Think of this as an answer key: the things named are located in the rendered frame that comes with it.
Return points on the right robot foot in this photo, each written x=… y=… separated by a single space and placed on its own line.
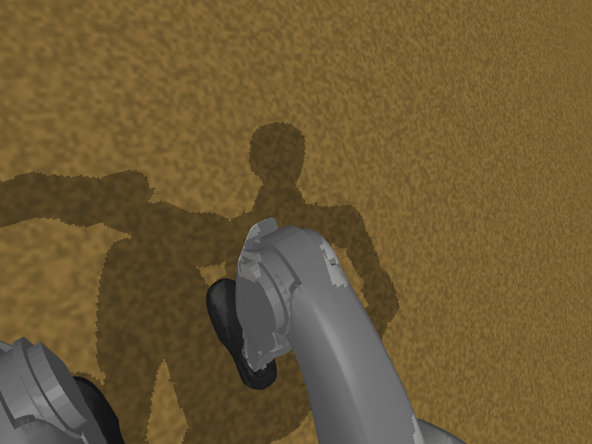
x=221 y=307

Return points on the left robot foot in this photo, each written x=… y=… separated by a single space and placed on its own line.
x=101 y=410

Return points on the right robot hand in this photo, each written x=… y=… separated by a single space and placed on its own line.
x=436 y=435

